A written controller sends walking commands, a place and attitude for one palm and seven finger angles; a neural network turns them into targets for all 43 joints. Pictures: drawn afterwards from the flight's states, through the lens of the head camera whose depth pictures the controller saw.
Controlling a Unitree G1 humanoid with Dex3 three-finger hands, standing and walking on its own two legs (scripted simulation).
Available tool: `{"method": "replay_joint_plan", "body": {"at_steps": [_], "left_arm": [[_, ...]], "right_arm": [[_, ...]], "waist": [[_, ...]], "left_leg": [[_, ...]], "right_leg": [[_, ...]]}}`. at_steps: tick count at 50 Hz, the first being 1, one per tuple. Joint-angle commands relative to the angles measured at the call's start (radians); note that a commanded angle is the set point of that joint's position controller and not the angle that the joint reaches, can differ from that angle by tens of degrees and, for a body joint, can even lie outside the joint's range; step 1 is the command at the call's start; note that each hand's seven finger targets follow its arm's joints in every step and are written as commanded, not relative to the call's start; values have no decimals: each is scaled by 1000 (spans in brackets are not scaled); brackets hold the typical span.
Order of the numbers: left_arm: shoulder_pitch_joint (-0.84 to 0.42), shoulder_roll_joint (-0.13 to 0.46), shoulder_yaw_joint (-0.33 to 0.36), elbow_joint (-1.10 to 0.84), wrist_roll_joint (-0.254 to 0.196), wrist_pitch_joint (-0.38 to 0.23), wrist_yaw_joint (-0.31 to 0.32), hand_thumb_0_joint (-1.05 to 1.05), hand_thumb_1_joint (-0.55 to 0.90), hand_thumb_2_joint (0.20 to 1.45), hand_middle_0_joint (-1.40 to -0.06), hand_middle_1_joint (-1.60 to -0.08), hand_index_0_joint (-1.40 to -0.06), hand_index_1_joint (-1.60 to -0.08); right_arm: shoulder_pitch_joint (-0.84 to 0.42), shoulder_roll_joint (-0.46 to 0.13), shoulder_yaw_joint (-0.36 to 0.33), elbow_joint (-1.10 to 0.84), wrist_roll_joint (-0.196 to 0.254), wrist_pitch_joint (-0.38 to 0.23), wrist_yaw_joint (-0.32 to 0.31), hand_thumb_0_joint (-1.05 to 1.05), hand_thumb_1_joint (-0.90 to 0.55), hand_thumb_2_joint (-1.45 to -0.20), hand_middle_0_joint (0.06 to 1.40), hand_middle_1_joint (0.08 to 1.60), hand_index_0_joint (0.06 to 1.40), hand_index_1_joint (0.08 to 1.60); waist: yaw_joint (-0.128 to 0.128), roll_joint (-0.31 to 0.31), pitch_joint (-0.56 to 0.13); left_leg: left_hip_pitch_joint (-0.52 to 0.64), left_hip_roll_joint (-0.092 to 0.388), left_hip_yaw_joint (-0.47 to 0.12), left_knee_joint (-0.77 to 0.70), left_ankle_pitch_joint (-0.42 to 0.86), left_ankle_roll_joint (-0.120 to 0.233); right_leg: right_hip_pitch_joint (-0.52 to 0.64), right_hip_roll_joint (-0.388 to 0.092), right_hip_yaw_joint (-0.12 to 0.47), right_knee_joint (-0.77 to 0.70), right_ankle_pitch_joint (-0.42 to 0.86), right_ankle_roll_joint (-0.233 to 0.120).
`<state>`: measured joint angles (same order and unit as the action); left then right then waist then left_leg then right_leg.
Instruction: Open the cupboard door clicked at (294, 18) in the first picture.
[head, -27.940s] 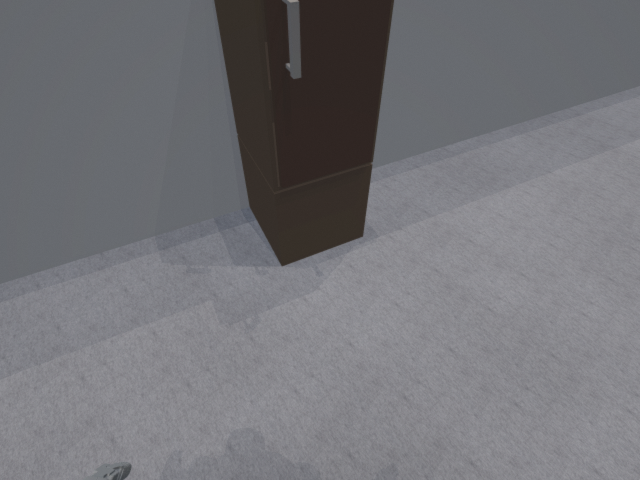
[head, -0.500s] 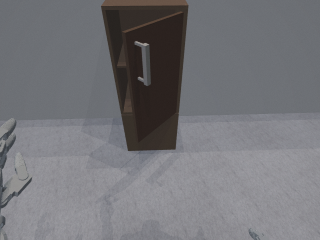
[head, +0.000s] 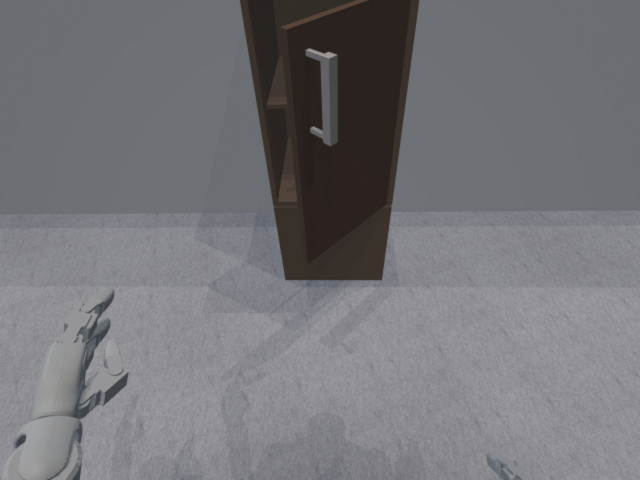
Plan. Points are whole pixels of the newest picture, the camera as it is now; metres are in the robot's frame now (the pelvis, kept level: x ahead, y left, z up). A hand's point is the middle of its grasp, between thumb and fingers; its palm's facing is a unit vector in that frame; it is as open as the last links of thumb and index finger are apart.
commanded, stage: let the arm hang, fingers relaxed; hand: left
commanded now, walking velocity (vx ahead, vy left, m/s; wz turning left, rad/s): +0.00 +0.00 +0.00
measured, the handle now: (321, 98) +0.73 +0.03 +0.14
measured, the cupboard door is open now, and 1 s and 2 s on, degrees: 46 46 46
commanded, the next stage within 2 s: look to check the result in 1.00 s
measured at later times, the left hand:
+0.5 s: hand out of the picture +0.02 +0.20 -0.15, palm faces +0.04 -0.96 -0.28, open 7.3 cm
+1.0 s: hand out of the picture +0.04 +0.22 -0.14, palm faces +0.01 -0.96 -0.28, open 7.4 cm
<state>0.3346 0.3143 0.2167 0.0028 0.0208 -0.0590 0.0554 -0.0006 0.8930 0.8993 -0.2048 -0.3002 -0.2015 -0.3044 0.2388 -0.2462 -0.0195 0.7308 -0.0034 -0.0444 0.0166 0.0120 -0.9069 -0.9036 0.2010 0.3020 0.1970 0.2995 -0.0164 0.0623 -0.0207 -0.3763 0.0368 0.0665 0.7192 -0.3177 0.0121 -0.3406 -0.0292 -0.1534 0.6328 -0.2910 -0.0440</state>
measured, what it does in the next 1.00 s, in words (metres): steps on the spot: left foot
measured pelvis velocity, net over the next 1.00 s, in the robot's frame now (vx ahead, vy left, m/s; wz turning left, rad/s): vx -0.01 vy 0.01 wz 0.00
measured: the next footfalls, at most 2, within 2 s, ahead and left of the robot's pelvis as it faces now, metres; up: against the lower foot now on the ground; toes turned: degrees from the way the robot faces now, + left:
left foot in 0.02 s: +0.02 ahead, +0.10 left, +0.00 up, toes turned +2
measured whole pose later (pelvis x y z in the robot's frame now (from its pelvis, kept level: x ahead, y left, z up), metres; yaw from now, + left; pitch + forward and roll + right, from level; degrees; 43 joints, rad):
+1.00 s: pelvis -0.01 +0.01 +0.02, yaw +0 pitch -2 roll +0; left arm 0.15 0.24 0.02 1.14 0.01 -0.01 0.01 0.00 0.90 0.90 -0.20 -0.30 -0.20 -0.30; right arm 0.21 -0.24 -0.01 1.13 -0.02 0.00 -0.01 0.01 -0.91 -0.90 0.20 0.30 0.20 0.30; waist -0.01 0.02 0.06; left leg -0.11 -0.02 0.04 0.36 -0.21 0.03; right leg -0.18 0.01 -0.01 0.36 -0.15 -0.02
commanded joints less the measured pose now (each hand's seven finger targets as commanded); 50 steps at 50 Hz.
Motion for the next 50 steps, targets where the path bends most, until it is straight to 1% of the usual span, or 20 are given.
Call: {"method": "replay_joint_plan", "body": {"at_steps": [1,2,3,5,6,7,8,9,10,11,12,13,15,17,19,20,21,23,29,50], "left_arm": [[-21,-18,-128,256,-2,74,-41,0,900,900,-200,-300,-200,-300],[-34,-4,-126,304,-2,68,-45,0,900,900,-200,-300,-200,-300],[-63,-2,-132,348,2,67,-45,0,900,900,-200,-300,-200,-300],[-76,5,-138,494,-2,61,-46,0,900,900,-200,-300,-200,-300],[-30,15,-144,561,-6,58,-47,0,900,900,-200,-300,-200,-300],[23,38,-144,628,-6,48,-45,0,900,900,-200,-300,-200,-300],[34,98,-143,681,0,34,-38,0,900,900,-200,-300,-200,-300],[22,115,-149,727,-6,31,-36,0,900,900,-200,-300,-200,-300],[-24,107,-160,761,-6,30,-38,0,900,900,-200,-300,-200,-300],[-59,70,-150,779,-1,28,-34,0,900,900,-200,-300,-200,-300],[-78,48,-137,790,2,27,-29,0,900,900,-200,-300,-200,-300],[-75,58,-137,815,-2,26,-24,0,900,900,-200,-300,-200,-300],[-89,40,-146,864,-6,25,-21,0,900,900,-200,-300,-200,-300],[-98,26,-156,907,-13,27,-22,0,900,900,-200,-300,-200,-300],[-93,6,-163,938,-15,28,-21,0,900,900,-200,-300,-200,-300],[-96,7,-165,951,-12,30,-18,0,900,900,-200,-300,-200,-300],[-103,29,-161,975,-12,30,-19,0,900,900,-200,-300,-200,-300],[-118,49,-161,1002,-15,33,-21,0,900,900,-200,-300,-200,-300],[-158,60,-169,1062,-11,42,-31,0,900,900,-200,-300,-200,-300],[-192,99,-166,1092,-11,27,-33,0,900,900,-200,-300,-200,-300]], "right_arm": [[67,-194,-45,-68,-51,20,-12,0,-900,-900,200,300,200,300],[12,-202,-43,-73,-58,22,-24,0,-900,-900,200,300,200,300],[-16,-167,-31,-78,-64,14,-29,0,-900,-900,200,300,200,300],[-29,-135,-13,-22,-54,12,-33,0,-900,-900,200,300,200,300],[-55,-129,-8,-1,-44,16,-32,0,-900,-900,200,300,200,300],[-63,-115,-6,20,-30,20,-32,0,-900,-900,200,300,200,300],[-43,-75,-6,26,-11,26,-30,0,-900,-900,200,300,200,300],[-9,-37,-2,47,-4,36,-28,0,-900,-900,200,300,200,300],[15,-40,-9,86,-3,52,-28,0,-900,-900,200,300,200,300],[8,-41,-18,113,-12,62,-30,0,-900,-900,200,300,200,300],[20,-41,-28,132,-16,66,-32,0,-900,-900,200,300,200,300],[34,-39,-29,147,-13,66,-33,0,-900,-900,200,300,200,300],[69,-25,-27,188,-6,64,-39,0,-900,-900,200,300,200,300],[88,-29,-24,228,-9,53,-40,0,-900,-900,200,300,200,300],[56,-61,-23,243,-14,43,-48,0,-900,-900,200,300,200,300],[47,-68,-22,251,-15,47,-51,0,-900,-900,200,300,200,300],[52,-68,-23,268,-13,45,-53,0,-900,-900,200,300,200,300],[42,-79,-22,285,-11,43,-51,0,-900,-900,200,300,200,300],[6,-104,-19,324,-19,45,-42,0,-900,-900,200,300,200,300],[-32,-150,-21,360,-15,27,-41,0,-900,-900,200,300,200,300]], "waist": [[-51,50,14],[-20,-47,-18],[-6,-76,-40],[14,84,-26],[47,105,-50],[66,47,-90],[46,-134,-99],[18,-177,-76],[3,-174,-44],[-2,-171,0],[-7,-138,11],[-8,-149,-1],[-22,-123,-32],[-24,-77,-46],[1,-41,-33],[5,-68,-21],[0,-62,-23],[4,8,-24],[9,-49,103],[9,-46,39]], "left_leg": [[105,374,-565,-385,318,249],[49,369,-511,-380,258,268],[37,310,-464,-361,352,235],[29,239,-310,-310,576,177],[27,192,-217,-269,561,130],[33,114,-149,-198,425,70],[-15,13,-68,-116,172,5],[-14,-38,-32,-67,-70,-20],[54,-33,-50,-7,-167,-17],[55,-25,-69,22,-142,-10],[50,-23,-76,16,-114,-5],[48,-20,-74,-7,-74,-1],[100,-8,-82,-120,-32,3],[204,22,-109,-287,183,17],[217,82,-143,-313,277,37],[205,80,-125,-311,217,31],[216,63,-111,-309,239,24],[222,72,-119,-345,251,22],[156,73,-148,-442,42,31],[224,78,-143,-453,170,30]], "right_leg": [[-260,12,175,405,-292,49],[-183,-28,240,411,-265,51],[-140,-9,223,370,-245,53],[-32,-6,196,229,-163,59],[84,-3,183,69,-61,55],[187,-10,227,-96,134,46],[224,-122,394,-190,312,14],[191,-240,510,-283,376,-29],[102,-253,510,-347,210,-67],[70,-213,501,-368,178,-64],[91,-198,474,-364,215,-64],[147,-185,439,-337,330,-56],[207,-169,381,-303,396,-72],[191,-110,303,-261,370,-44],[193,-58,252,-260,362,-3],[199,-59,262,-301,326,13],[217,-66,262,-290,382,11],[233,-64,249,-274,357,-7],[172,-51,257,-356,51,-12],[205,-73,255,-331,186,-13]]}}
